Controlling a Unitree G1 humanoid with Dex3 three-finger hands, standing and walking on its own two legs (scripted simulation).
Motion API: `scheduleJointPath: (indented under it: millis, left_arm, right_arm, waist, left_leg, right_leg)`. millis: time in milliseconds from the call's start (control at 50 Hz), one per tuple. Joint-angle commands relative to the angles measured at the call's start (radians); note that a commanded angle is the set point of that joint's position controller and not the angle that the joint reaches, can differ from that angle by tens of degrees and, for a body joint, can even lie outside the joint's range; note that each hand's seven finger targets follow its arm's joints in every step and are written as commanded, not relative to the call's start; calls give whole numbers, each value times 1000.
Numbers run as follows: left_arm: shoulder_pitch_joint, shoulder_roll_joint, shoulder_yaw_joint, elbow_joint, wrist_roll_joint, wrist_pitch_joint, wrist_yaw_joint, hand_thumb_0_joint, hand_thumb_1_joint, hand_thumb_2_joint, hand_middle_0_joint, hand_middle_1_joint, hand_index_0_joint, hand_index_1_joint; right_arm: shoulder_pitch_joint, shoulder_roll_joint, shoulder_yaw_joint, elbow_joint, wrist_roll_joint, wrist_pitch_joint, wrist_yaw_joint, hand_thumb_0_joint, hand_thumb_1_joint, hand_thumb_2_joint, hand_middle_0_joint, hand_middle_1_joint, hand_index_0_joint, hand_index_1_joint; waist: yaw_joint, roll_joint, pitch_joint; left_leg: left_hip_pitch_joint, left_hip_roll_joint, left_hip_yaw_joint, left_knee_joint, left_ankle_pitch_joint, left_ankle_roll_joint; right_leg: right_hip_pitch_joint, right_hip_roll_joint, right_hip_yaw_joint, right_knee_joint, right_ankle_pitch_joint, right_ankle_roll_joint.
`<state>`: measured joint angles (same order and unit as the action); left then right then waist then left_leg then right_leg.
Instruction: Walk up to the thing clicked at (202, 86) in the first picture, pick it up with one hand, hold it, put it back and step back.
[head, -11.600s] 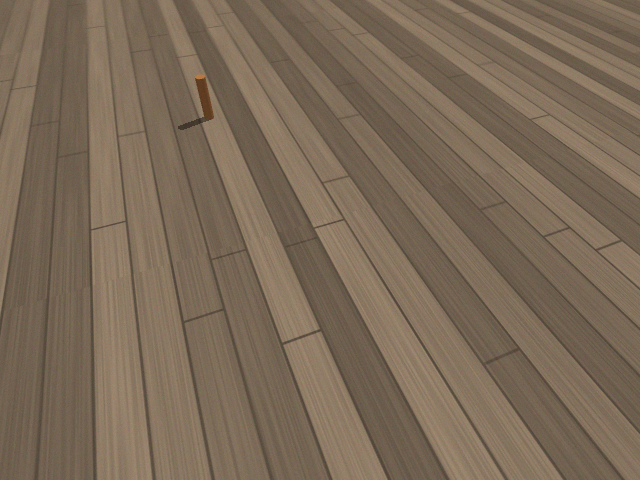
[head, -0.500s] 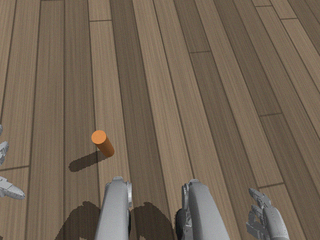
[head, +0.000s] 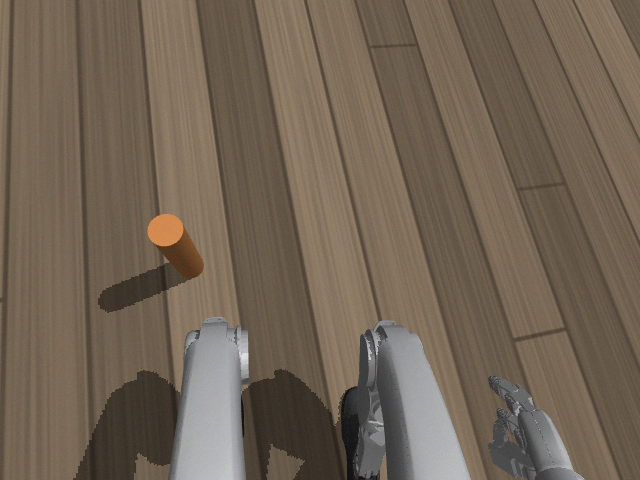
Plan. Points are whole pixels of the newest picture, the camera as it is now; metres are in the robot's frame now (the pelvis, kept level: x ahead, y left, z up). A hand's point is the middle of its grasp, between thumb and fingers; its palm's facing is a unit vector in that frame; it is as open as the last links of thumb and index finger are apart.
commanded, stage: go down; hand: left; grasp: from the side
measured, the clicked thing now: (180, 250) +0.45 +0.24 -0.35
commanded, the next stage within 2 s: approach in 0.80 s
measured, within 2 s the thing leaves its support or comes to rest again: neither
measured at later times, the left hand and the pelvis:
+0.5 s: hand out of the picture +0.36 +0.41 -0.04, palm faces +0.18 -0.98 -0.10, open 17.6 cm; pelvis -0.02 +0.00 -0.04, yaw -1 degrees
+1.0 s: hand out of the picture +0.38 +0.42 -0.05, palm faces +0.18 -0.98 -0.08, open 17.5 cm; pelvis -0.02 +0.00 -0.07, yaw -1 degrees
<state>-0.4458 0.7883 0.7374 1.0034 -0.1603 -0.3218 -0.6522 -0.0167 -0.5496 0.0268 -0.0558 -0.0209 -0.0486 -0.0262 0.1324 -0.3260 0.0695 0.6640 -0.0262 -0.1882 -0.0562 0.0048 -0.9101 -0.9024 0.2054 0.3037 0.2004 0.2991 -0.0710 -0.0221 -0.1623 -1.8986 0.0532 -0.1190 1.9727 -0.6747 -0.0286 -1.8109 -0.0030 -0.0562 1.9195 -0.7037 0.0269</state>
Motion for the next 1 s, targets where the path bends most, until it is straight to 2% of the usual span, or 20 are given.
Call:
scheduleJointPath:
  millis: [0, 40, 80, 100, 140, 180, 240, 280, 380, 420, 440, 520, 620, 680, 720, 780, 860, 880, 900, 980]
  left_arm:
    - [-168, 400, 77, -181, -43, -52, -18, 0, -578, 26, -55, -12, -41, -22]
    - [-200, 395, 71, -173, -43, -53, -27, 0, -590, 23, -56, -13, -43, -23]
    - [-236, 424, 83, -188, -46, -58, -28, 0, -597, 17, -55, -7, -42, -17]
    - [-218, 407, 81, -158, -46, -57, -30, 0, -596, 20, -53, -7, -40, -18]
    - [-245, 436, 89, -176, -42, -59, -35, 0, -589, 23, -55, -14, -42, -24]
    - [-255, 438, 79, -157, -39, -57, -37, 0, -590, 26, -56, -15, -43, -26]
    - [-264, 480, 102, -151, -36, -53, -32, 0, -590, 39, -55, -26, -41, -37]
    - [-269, 485, 99, -151, -27, -50, -32, 0, -581, 39, -55, -29, -43, -38]
    - [-299, 498, 107, -139, -31, -52, -34, 0, -574, 46, -51, -28, -38, -38]
    - [-307, 484, 94, -126, -32, -49, -38, 0, -560, 49, -50, -35, -39, -43]
    - [-319, 505, 100, -128, -30, -50, -38, 0, -561, 46, -50, -32, -39, -41]
    - [-348, 511, 91, -132, -34, -53, -48, 0, -572, 50, -50, -34, -39, -43]
    - [-339, 548, 115, -124, -38, -52, -56, 0, -563, 53, -51, -36, -39, -45]
    - [-325, 558, 133, -118, -41, -48, -60, 0, -560, 67, -50, -46, -37, -57]
    - [-335, 578, 138, -132, -43, -47, -63, 0, -553, 54, -54, -41, -42, -50]
    - [-326, 582, 145, -116, -42, -44, -63, 0, -558, 53, -55, -35, -40, -47]
    - [-334, 579, 142, -106, -38, -45, -68, 0, -546, 56, -52, -34, -37, -46]
    - [-348, 582, 137, -122, -37, -50, -72, 0, -552, 110, -74, -84, -40, -116]
    - [-357, 592, 144, -109, -40, -51, -74, 0, -585, 30, -84, -51, -57, -73]
    - [-360, 513, 120, -17, -75, -88, -100, 0, -586, 9, -80, -53, -56, -72]
  right_arm:
    - [107, -219, -77, -57, 1, -26, -11, 0, -920, -908, 199, 300, 199, 300]
    - [112, -222, -79, -50, 0, -25, -10, 0, -918, -907, 199, 300, 199, 300]
    - [112, -224, -76, -52, -1, -25, -9, 0, -919, -907, 199, 300, 199, 300]
    - [115, -224, -74, -50, -1, -23, -8, 0, -920, -908, 199, 300, 199, 300]
    - [111, -231, -73, -52, -4, -22, -8, 0, -917, -907, 199, 300, 199, 300]
    - [114, -233, -72, -50, -5, -19, -10, 0, -916, -906, 199, 300, 200, 300]
    - [112, -226, -60, -50, -8, -18, -7, 0, -914, -906, 199, 300, 199, 300]
    - [113, -236, -62, -51, -6, -12, -5, 0, -912, -905, 199, 300, 200, 300]
    - [110, -238, -56, -59, -3, -9, -3, 0, -913, -906, 199, 300, 200, 300]
    - [112, -237, -53, -60, -5, -10, 0, 0, -910, -905, 199, 300, 199, 300]
    - [112, -239, -52, -59, -3, -10, 1, 0, -912, -905, 199, 300, 200, 300]
    - [111, -246, -53, -61, -1, -11, 0, 0, -906, -904, 199, 300, 200, 300]
    - [121, -251, -45, -58, 1, -12, 2, 0, -907, -904, 199, 300, 200, 300]
    - [140, -252, -42, -50, 0, -8, 3, 0, -909, -906, 199, 300, 199, 300]
    - [133, -254, -42, -52, -2, -7, 4, 0, -908, -905, 199, 300, 200, 300]
    - [137, -250, -40, -49, -3, -2, 6, 0, -909, -905, 199, 300, 199, 300]
    - [132, -254, -40, -51, -2, 0, 7, 0, -909, -905, 199, 300, 199, 300]
    - [126, -259, -42, -51, -1, -1, 7, 0, -913, -905, 200, 300, 200, 300]
    - [126, -259, -39, -49, -1, -1, 6, 0, -898, -900, 198, 300, 199, 300]
    - [111, -263, -21, -45, -7, -8, 12, 0, -902, -901, 198, 300, 199, 300]
  waist:
    - [52, 255, -575]
    - [34, 245, -566]
    - [37, 241, -562]
    - [36, 236, -567]
    - [40, 257, -601]
    - [34, 246, -580]
    - [48, 238, -575]
    - [50, 274, -569]
    - [34, 261, -551]
    - [24, 263, -524]
    - [27, 258, -521]
    - [20, 270, -519]
    - [29, 284, -551]
    - [30, 275, -577]
    - [34, 287, -583]
    - [32, 246, -574]
    - [24, 269, -544]
    - [22, 292, -537]
    - [14, 284, -520]
    - [-25, 239, -449]
  left_leg:
    - [522, -10, 37, -230, 274, 43]
    - [502, -10, 31, -216, 256, 44]
    - [470, -10, 31, -213, 211, 44]
    - [478, -9, 26, -208, 224, 42]
    - [498, -10, 24, -195, 231, 41]
    - [465, -12, 33, -185, 200, 44]
    - [406, -17, 52, -168, 182, 47]
    - [437, -10, 30, -189, 159, 40]
    - [391, -13, 34, -164, 134, 44]
    - [368, -13, 33, -160, 108, 44]
    - [355, -14, 35, -157, 96, 46]
    - [350, -11, 29, -155, 53, 46]
    - [370, -13, 26, -135, 101, 42]
    - [384, -17, 35, -110, 179, 43]
    - [365, -19, 46, -97, 179, 45]
    - [325, -21, 57, -80, 178, 52]
    - [331, -16, 39, -91, 139, 47]
    - [335, -14, 35, -97, 125, 45]
    - [322, -14, 30, -96, 109, 46]
    - [276, -12, 17, -38, 145, 45]
  right_leg:
    - [191, 21, -16, -173, 225, -68]
    - [173, 21, -22, -161, 214, -66]
    - [173, 21, -24, -151, 186, -65]
    - [165, 21, -27, -140, 195, -65]
    - [145, 20, -28, -129, 194, -66]
    - [149, 20, -25, -132, 178, -65]
    - [178, 22, -20, -129, 166, -63]
    - [128, 22, -34, -99, 151, -68]
    - [109, 23, -36, -83, 139, -67]
    - [95, 23, -39, -77, 122, -66]
    - [93, 24, -39, -79, 113, -66]
    - [62, 26, -42, -65, 89, -66]
    - [57, 24, -46, -41, 118, -67]
    - [75, 24, -46, -36, 166, -67]
    - [87, 24, -41, -34, 164, -67]
    - [111, 26, -36, -46, 166, -63]
    - [57, 28, -47, -22, 139, -67]
    - [38, 27, -50, -16, 129, -69]
    - [33, 27, -52, -13, 119, -67]
    - [-27, 29, -65, 25, 144, -67]
